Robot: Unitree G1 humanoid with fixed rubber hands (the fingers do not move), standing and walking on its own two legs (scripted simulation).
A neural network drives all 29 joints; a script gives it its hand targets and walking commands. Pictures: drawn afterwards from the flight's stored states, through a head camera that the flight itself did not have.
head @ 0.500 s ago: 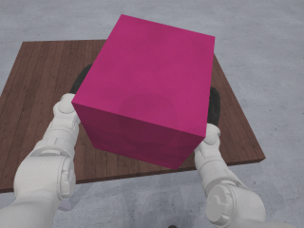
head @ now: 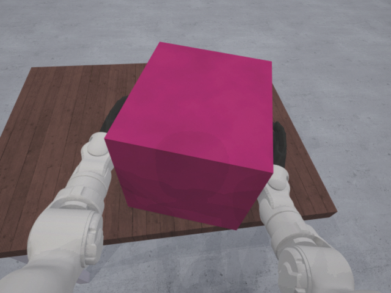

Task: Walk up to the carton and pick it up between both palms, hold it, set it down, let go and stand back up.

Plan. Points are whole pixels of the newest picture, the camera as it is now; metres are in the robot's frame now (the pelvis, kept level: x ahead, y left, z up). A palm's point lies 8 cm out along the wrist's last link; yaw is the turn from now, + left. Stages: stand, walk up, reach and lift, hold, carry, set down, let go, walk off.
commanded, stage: reach and lift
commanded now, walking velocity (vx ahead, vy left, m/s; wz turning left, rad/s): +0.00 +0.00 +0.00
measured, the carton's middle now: (198, 135) +0.43 -0.05 +0.05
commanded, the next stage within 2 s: hold in 1.98 s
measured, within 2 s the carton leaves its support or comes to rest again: neither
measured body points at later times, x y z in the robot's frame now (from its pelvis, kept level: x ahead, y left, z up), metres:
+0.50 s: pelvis -0.01 -0.01 +0.01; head -0.02 +0.00 +0.45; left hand +0.42 +0.11 +0.14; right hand +0.35 -0.23 +0.12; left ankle -0.01 +0.10 -0.74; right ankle +0.00 -0.15 -0.74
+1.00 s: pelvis -0.03 -0.02 +0.01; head -0.06 -0.02 +0.46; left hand +0.39 +0.11 +0.17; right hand +0.34 -0.24 +0.16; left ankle -0.01 +0.10 -0.74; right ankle +0.00 -0.15 -0.74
